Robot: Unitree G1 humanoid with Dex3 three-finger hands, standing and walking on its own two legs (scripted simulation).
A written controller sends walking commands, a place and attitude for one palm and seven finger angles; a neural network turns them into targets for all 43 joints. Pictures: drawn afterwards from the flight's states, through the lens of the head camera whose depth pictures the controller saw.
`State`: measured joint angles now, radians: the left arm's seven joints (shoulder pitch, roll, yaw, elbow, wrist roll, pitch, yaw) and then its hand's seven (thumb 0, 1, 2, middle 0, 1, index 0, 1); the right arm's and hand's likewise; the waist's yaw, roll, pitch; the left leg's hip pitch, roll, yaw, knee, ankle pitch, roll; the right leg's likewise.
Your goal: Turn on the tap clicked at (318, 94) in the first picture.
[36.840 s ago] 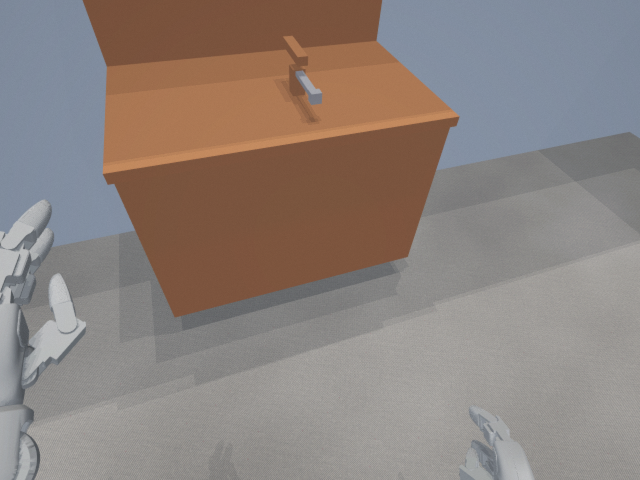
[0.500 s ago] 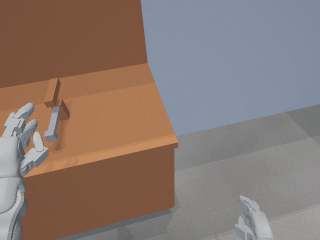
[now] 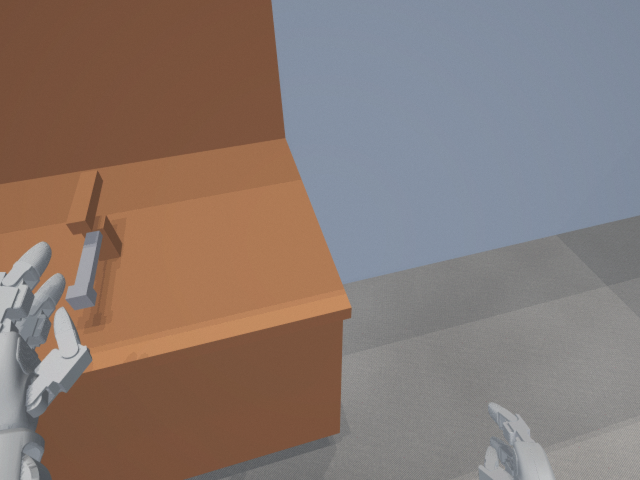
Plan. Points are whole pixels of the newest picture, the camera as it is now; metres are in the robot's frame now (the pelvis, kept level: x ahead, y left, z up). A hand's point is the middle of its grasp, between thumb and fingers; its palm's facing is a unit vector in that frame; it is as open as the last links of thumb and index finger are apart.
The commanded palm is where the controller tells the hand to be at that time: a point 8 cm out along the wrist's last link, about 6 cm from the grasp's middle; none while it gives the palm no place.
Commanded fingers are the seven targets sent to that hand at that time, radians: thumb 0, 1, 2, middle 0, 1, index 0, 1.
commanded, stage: turn the palm inward beside the body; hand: left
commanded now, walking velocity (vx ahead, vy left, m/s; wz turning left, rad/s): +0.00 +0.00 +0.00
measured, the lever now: (81, 296) +0.33 +0.40 +0.02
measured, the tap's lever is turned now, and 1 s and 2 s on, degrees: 0 0 0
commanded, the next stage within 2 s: reach beside the lever's end, fingers flat in 1.06 s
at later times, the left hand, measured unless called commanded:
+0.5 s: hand (63, 417) +0.14 +0.25 +0.13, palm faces +0.51 -0.85 -0.15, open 7.4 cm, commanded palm +0.08 +0.28 +0.15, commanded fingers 0.00 0.90 0.90 -0.20 -0.30 -0.20 -0.30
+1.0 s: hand (98, 375) +0.18 +0.23 +0.14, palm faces +0.52 -0.84 -0.13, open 7.4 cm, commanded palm +0.12 +0.27 +0.15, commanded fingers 0.00 0.90 0.90 -0.20 -0.30 -0.20 -0.30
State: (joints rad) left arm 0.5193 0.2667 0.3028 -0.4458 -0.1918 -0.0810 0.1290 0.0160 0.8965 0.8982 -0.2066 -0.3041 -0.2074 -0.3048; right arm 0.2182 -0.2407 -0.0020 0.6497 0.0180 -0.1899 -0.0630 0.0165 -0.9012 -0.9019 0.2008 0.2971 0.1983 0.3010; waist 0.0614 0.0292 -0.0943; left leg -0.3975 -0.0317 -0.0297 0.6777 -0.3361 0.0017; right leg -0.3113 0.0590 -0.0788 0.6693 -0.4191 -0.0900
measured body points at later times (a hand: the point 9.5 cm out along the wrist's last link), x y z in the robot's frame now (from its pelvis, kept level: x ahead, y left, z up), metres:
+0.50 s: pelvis -0.04 +0.01 +0.00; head -0.07 -0.01 +0.45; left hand +0.10 +0.29 +0.14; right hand +0.16 -0.19 -0.07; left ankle +0.01 +0.12 -0.72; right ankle -0.04 -0.05 -0.72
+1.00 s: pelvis -0.01 +0.00 +0.00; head -0.02 -0.03 +0.45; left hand +0.14 +0.27 +0.14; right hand +0.20 -0.21 -0.07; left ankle +0.01 +0.12 -0.72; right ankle -0.04 -0.05 -0.72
